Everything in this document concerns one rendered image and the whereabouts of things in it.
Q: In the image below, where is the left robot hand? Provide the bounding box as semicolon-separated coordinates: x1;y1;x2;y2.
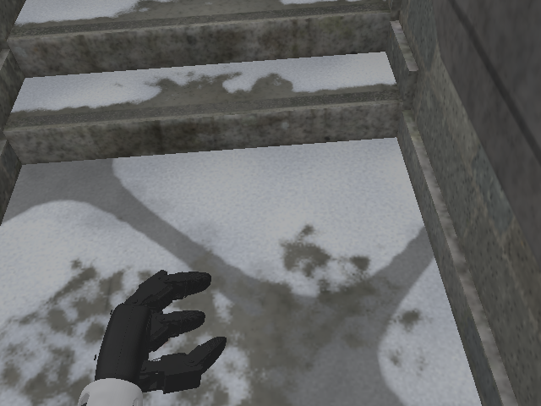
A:
94;270;227;394

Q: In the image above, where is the left robot forearm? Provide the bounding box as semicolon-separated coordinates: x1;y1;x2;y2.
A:
78;378;143;406

